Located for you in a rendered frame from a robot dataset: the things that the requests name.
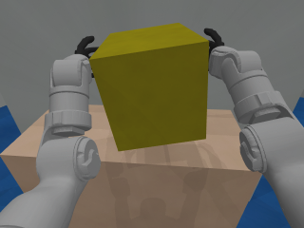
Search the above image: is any robot right upper arm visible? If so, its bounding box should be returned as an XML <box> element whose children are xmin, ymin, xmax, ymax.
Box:
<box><xmin>239</xmin><ymin>117</ymin><xmax>304</xmax><ymax>228</ymax></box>

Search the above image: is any pedestal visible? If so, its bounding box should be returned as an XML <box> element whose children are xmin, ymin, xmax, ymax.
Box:
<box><xmin>0</xmin><ymin>104</ymin><xmax>262</xmax><ymax>228</ymax></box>

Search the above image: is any robot left hand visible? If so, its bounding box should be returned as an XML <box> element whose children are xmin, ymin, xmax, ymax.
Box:
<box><xmin>74</xmin><ymin>36</ymin><xmax>99</xmax><ymax>78</ymax></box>

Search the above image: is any robot left forearm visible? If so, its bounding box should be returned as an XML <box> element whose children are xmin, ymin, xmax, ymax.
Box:
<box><xmin>35</xmin><ymin>54</ymin><xmax>92</xmax><ymax>175</ymax></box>

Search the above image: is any robot right forearm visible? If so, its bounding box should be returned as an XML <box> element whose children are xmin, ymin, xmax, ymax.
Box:
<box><xmin>208</xmin><ymin>46</ymin><xmax>304</xmax><ymax>130</ymax></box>

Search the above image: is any robot right hand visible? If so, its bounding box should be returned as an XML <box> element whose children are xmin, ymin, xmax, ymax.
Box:
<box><xmin>204</xmin><ymin>28</ymin><xmax>224</xmax><ymax>71</ymax></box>

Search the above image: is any robot left upper arm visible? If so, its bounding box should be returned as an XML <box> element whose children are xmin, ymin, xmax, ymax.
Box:
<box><xmin>0</xmin><ymin>136</ymin><xmax>101</xmax><ymax>228</ymax></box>

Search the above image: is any carton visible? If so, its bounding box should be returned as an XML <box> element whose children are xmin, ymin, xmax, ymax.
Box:
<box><xmin>88</xmin><ymin>23</ymin><xmax>209</xmax><ymax>152</ymax></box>

